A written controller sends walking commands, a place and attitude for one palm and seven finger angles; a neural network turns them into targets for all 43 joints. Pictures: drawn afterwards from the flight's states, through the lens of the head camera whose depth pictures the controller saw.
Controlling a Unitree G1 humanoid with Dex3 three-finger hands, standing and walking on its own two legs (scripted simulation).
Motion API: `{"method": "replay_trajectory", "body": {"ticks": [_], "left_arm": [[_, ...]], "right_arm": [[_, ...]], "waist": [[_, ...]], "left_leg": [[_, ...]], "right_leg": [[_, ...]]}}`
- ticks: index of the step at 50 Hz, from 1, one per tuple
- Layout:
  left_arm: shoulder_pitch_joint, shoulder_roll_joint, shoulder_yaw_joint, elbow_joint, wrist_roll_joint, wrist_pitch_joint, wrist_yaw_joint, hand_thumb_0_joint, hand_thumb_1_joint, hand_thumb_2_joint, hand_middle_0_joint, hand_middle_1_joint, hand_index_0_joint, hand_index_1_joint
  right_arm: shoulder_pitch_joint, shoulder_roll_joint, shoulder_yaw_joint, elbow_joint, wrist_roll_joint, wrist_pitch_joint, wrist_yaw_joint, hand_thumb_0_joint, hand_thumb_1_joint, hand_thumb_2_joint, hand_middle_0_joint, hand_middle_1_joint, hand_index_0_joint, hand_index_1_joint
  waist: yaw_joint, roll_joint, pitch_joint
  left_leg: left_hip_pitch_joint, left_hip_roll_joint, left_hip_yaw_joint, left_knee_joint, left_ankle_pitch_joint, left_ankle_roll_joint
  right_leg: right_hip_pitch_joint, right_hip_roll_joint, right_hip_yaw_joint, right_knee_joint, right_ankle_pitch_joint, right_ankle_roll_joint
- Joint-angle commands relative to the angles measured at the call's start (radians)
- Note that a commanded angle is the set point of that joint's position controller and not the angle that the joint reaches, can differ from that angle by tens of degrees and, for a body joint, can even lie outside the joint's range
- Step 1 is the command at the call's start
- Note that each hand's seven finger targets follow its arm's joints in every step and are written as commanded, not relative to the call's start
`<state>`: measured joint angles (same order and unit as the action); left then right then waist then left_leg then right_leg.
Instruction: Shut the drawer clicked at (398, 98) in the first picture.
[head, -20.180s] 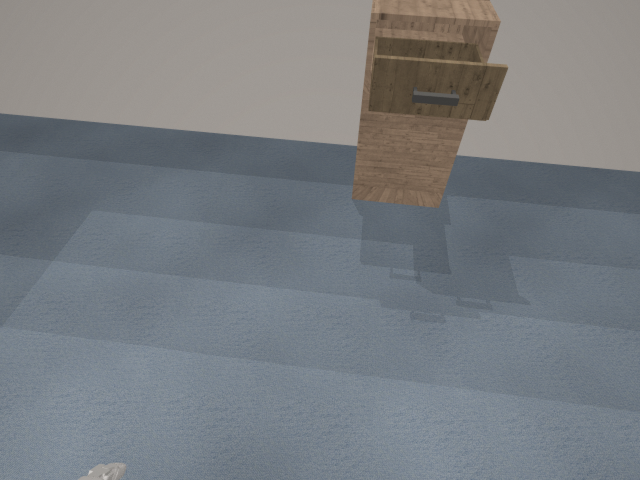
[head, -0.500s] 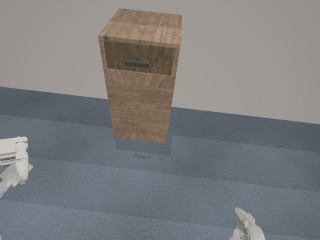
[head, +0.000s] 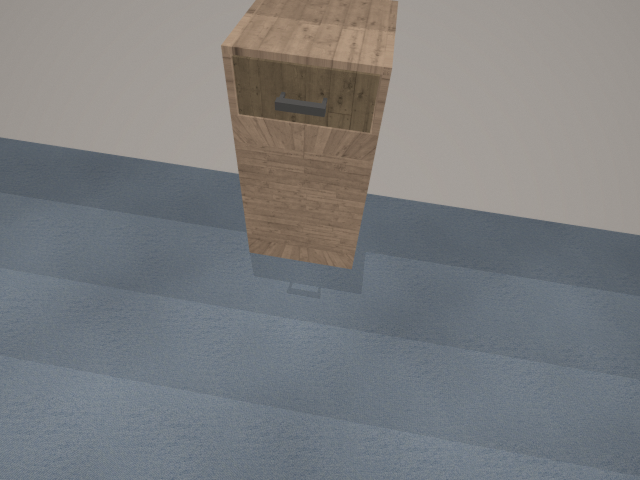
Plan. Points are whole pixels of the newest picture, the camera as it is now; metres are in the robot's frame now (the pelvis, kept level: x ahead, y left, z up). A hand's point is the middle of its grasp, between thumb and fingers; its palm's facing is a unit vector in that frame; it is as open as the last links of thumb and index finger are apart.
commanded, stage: let the arm hang, fingers relaxed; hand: left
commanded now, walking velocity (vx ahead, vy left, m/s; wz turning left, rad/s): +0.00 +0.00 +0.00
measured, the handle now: (302, 102) +0.96 +0.10 -0.06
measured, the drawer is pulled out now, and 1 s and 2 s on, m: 0.00 0.00 0.00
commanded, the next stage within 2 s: look to check the result in 0.70 s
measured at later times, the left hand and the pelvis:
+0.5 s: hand out of the picture +0.01 +0.16 -0.17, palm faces +0.01 -0.98 -0.18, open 7.2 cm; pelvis +0.01 +0.00 +0.00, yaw -1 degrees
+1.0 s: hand out of the picture +0.02 +0.16 -0.17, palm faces +0.02 -0.99 -0.17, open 7.4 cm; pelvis +0.02 -0.01 +0.00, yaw -1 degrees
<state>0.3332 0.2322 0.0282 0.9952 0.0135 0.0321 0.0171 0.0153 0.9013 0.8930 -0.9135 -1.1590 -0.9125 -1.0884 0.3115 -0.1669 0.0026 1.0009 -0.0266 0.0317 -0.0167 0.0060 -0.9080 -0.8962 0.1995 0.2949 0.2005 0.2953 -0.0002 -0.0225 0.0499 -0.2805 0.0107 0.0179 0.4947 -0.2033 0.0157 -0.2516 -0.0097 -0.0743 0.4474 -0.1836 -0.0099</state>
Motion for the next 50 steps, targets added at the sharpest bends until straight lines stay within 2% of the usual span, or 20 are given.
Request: {"method": "replay_trajectory", "body": {"ticks": [1,3,5,10,15,25,30,34,39,43,47,50], "left_arm": [[0.005,0.072,0.002,0.006,-0.002,-0.040,0.001,0.000,0.900,0.900,-0.560,-0.690,-0.560,-0.690],[0.013,0.062,-0.004,0.038,-0.004,-0.038,0.003,0.000,0.900,0.900,-0.480,-0.603,-0.480,-0.603],[0.026,0.054,-0.006,0.067,-0.003,-0.036,0.006,0.000,0.900,0.900,-0.400,-0.517,-0.400,-0.517],[0.051,0.030,-0.008,0.107,-0.003,-0.035,0.012,0.000,0.900,0.900,-0.200,-0.300,-0.200,-0.300],[0.055,0.007,-0.003,0.117,-0.001,-0.036,0.017,0.000,0.900,0.900,-0.200,-0.300,-0.200,-0.300],[0.043,-0.018,0.003,0.112,-0.002,-0.041,0.022,0.000,0.900,0.900,-0.200,-0.300,-0.200,-0.300],[0.033,-0.018,0.006,0.104,-0.002,-0.042,0.021,0.000,0.900,0.900,-0.200,-0.300,-0.200,-0.300],[0.032,-0.016,0.007,0.105,-0.003,-0.047,0.021,0.000,0.900,0.900,-0.200,-0.300,-0.200,-0.300],[0.026,-0.012,0.005,0.111,-0.004,-0.046,0.022,0.000,0.900,0.900,-0.200,-0.300,-0.200,-0.300],[0.031,-0.013,0.005,0.117,-0.005,-0.049,0.022,0.000,0.900,0.900,-0.200,-0.300,-0.200,-0.300],[0.023,-0.014,0.004,0.122,-0.004,-0.046,0.022,0.000,0.900,0.900,-0.200,-0.300,-0.200,-0.300],[0.025,-0.013,0.004,0.124,-0.004,-0.047,0.022,0.000,0.900,0.900,-0.200,-0.300,-0.200,-0.300]], "right_arm": [[0.041,-0.106,-0.034,-0.021,0.009,-0.028,-0.008,0.000,-0.900,-0.900,0.200,0.300,0.200,0.300],[0.059,-0.094,-0.031,0.007,0.010,-0.028,-0.011,0.000,-0.900,-0.900,0.200,0.300,0.200,0.300],[0.075,-0.087,-0.031,0.028,0.011,-0.027,-0.013,0.000,-0.900,-0.900,0.200,0.300,0.200,0.300],[0.095,-0.070,-0.029,0.062,0.011,-0.028,-0.016,0.000,-0.900,-0.900,0.200,0.300,0.200,0.300],[0.113,-0.040,-0.030,0.082,0.008,-0.027,-0.016,0.000,-0.900,-0.900,0.200,0.300,0.200,0.300],[0.111,-0.003,-0.031,0.095,0.007,-0.033,-0.019,0.000,-0.900,-0.900,0.200,0.300,0.200,0.300],[0.117,-0.004,-0.033,0.095,0.007,-0.034,-0.020,0.000,-0.900,-0.900,0.200,0.300,0.200,0.300],[0.114,-0.010,-0.033,0.098,0.010,-0.041,-0.021,0.000,-0.900,-0.900,0.200,0.300,0.200,0.300],[0.106,-0.014,-0.033,0.104,0.010,-0.037,-0.022,0.000,-0.900,-0.900,0.200,0.300,0.200,0.300],[0.102,-0.018,-0.032,0.108,0.010,-0.040,-0.023,0.000,-0.900,-0.900,0.200,0.300,0.200,0.300],[0.090,-0.021,-0.031,0.111,0.011,-0.040,-0.025,0.000,-0.900,-0.900,0.200,0.300,0.200,0.300],[0.089,-0.025,-0.031,0.111,0.011,-0.042,-0.025,0.000,-0.900,-0.900,0.200,0.300,0.200,0.300]], "waist": [[-0.009,0.050,-0.031],[-0.010,0.061,-0.003],[-0.008,0.034,0.016],[-0.005,0.038,0.036],[-0.005,0.011,0.059],[-0.004,0.043,0.067],[-0.006,0.032,0.063],[-0.006,0.029,0.023],[-0.008,0.032,0.050],[-0.007,0.035,0.024],[-0.007,0.055,0.045],[-0.006,0.039,0.031]], "left_leg": [[0.027,0.077,-0.092,-0.147,-0.090,0.030],[0.033,0.082,-0.091,-0.158,-0.091,0.030],[0.024,0.083,-0.095,-0.169,-0.113,0.032],[0.016,0.086,-0.098,-0.186,-0.135,0.034],[0.008,0.075,-0.079,-0.175,-0.121,0.031],[0.012,0.070,-0.066,-0.163,-0.072,0.024],[0.013,0.074,-0.073,-0.168,-0.073,0.025],[0.048,0.077,-0.063,-0.154,0.003,0.025],[0.052,0.076,-0.061,-0.157,-0.012,0.021],[0.074,0.077,-0.057,-0.151,0.024,0.019],[0.074,0.083,-0.061,-0.160,0.027,0.019],[0.080,0.083,-0.060,-0.162,0.032,0.019]], "right_leg": [[0.009,-0.083,0.122,-0.130,-0.121,-0.044],[-0.011,-0.084,0.115,-0.132,-0.125,-0.043],[-0.015,-0.080,0.110,-0.131,-0.140,-0.040],[-0.022,-0.075,0.108,-0.123,-0.145,-0.038],[-0.038,-0.078,0.113,-0.130,-0.170,-0.038],[-0.032,-0.078,0.115,-0.122,-0.124,-0.039],[-0.024,-0.075,0.115,-0.120,-0.118,-0.038],[0.005,-0.082,0.111,-0.113,-0.055,-0.038],[-0.006,-0.081,0.118,-0.127,-0.076,-0.038],[0.012,-0.083,0.119,-0.127,-0.052,-0.038],[0.006,-0.079,0.113,-0.123,-0.041,-0.036],[0.021,-0.080,0.113,-0.124,-0.030,-0.036]]}}
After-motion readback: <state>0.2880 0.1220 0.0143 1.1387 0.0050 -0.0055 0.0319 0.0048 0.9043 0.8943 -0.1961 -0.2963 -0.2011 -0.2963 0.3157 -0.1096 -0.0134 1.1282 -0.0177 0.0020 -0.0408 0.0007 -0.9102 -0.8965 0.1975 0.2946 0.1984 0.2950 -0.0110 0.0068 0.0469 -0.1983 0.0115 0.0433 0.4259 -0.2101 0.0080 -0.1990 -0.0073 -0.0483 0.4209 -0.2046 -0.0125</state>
